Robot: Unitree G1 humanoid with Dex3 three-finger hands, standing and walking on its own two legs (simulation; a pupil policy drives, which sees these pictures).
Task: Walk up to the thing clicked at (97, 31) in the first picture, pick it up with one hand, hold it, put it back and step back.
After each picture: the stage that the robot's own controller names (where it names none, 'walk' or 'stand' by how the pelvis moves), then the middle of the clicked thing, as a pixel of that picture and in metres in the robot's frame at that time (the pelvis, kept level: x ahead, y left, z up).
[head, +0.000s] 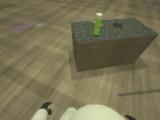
stand; (97, 24) +1.05 -0.03 +0.02
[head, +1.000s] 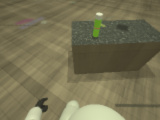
rise first; (97, 25) +0.93 +0.01 +0.04
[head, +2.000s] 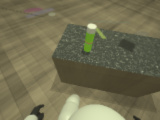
rise first; (89, 39) +0.62 +0.11 +0.04
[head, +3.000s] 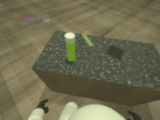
stand; (70, 48) +0.50 +0.20 +0.04
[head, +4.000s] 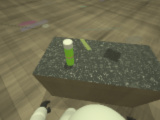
stand; (69, 53) +0.49 +0.20 +0.01
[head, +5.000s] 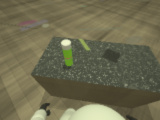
stand; (67, 54) +0.48 +0.21 +0.01
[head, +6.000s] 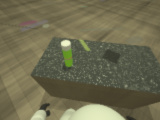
stand; (67, 54) +0.48 +0.21 +0.01
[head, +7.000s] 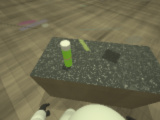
stand; (67, 55) +0.47 +0.22 +0.01
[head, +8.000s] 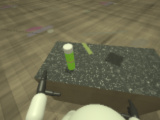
rise first; (69, 58) +0.46 +0.21 +0.02
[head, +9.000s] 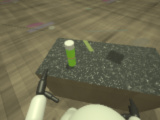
go down; (70, 54) +0.48 +0.21 +0.02
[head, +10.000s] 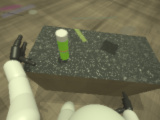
go down; (63, 46) +0.49 +0.19 +0.04
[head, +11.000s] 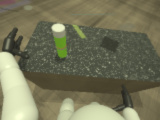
go down; (60, 43) +0.49 +0.20 +0.07
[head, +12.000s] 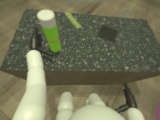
close in; (52, 35) +0.49 +0.21 +0.11
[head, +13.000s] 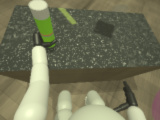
lift; (45, 28) +0.52 +0.22 +0.12
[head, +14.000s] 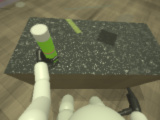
lift; (47, 47) +0.42 +0.24 +0.10
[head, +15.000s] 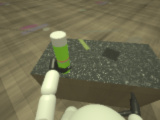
lift; (62, 55) +0.32 +0.18 +0.19
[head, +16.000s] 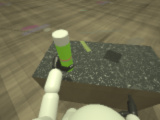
hold; (64, 54) +0.33 +0.17 +0.20
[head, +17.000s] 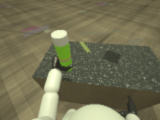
hold; (64, 54) +0.33 +0.17 +0.20
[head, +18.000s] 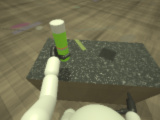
crouch; (61, 43) +0.42 +0.19 +0.20
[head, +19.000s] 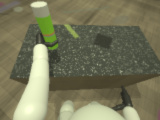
lower; (47, 29) +0.52 +0.23 +0.16
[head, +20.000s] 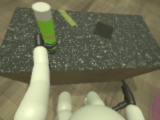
lower; (47, 30) +0.52 +0.21 +0.12
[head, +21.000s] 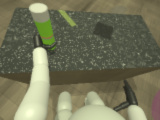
lower; (45, 31) +0.51 +0.22 +0.11
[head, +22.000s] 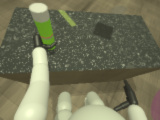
lower; (45, 31) +0.51 +0.22 +0.11
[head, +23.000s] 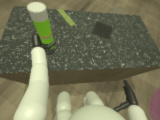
rest; (44, 31) +0.51 +0.22 +0.11
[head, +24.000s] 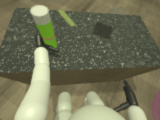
withdraw; (47, 32) +0.51 +0.21 +0.11
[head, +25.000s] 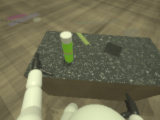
sink last; (67, 49) +0.48 +0.18 +0.07
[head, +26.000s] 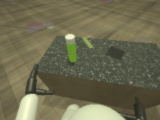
stand; (71, 49) +0.51 +0.20 +0.06
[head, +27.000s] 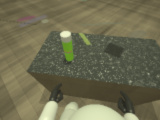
stand; (67, 47) +0.49 +0.21 +0.07
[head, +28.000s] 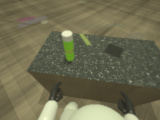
stand; (68, 47) +0.50 +0.20 +0.07
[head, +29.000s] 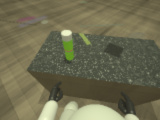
stand; (68, 46) +0.50 +0.21 +0.08
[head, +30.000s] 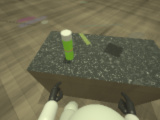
stand; (68, 46) +0.50 +0.21 +0.08
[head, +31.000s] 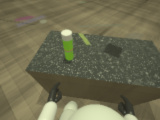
stand; (68, 46) +0.50 +0.20 +0.08
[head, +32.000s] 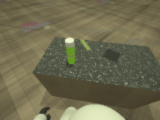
stand; (70, 52) +0.51 +0.20 +0.02
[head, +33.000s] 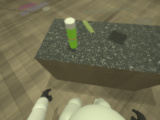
walk; (72, 35) +0.59 +0.19 +0.04
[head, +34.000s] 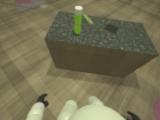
walk; (77, 21) +0.84 +0.19 +0.03
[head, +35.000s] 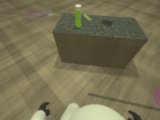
stand; (78, 17) +1.08 +0.25 +0.03
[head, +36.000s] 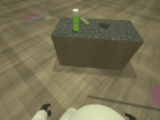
stand; (75, 20) +1.07 +0.25 +0.01
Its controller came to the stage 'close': yes
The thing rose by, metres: 0.20
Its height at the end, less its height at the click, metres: +0.00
